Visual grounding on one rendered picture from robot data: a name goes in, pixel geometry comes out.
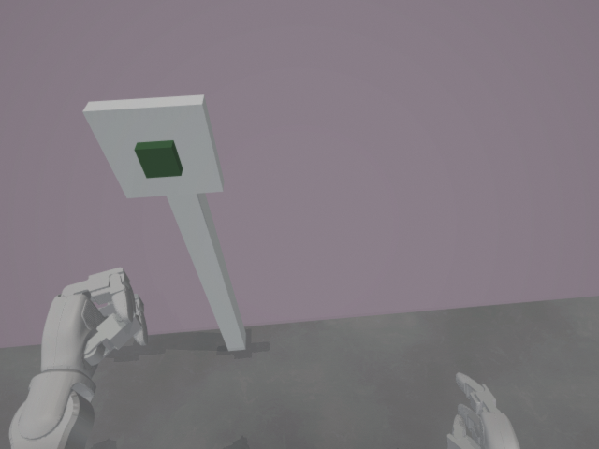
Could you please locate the panel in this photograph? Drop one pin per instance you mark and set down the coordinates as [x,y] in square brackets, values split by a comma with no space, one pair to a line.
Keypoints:
[118,125]

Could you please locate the robot right hand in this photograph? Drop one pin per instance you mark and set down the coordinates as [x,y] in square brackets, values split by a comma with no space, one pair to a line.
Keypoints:
[492,430]

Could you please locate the button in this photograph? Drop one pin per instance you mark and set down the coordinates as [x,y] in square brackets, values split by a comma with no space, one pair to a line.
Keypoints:
[159,159]

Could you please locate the left robot forearm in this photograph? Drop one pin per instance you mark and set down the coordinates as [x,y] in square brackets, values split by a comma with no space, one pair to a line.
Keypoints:
[57,413]

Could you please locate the robot left hand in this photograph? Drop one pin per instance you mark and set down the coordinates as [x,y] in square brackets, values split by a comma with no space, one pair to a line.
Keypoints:
[69,340]

